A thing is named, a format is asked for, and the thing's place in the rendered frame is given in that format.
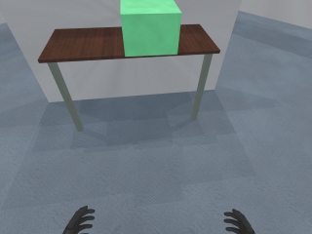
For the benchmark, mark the carton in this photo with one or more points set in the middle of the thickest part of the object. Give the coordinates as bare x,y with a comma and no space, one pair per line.
150,27

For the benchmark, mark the robot left hand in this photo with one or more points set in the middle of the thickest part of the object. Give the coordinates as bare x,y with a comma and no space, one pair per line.
73,226

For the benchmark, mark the robot right hand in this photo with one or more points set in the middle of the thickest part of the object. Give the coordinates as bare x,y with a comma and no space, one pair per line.
241,222

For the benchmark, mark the table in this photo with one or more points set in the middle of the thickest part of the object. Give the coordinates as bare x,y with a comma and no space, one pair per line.
99,43

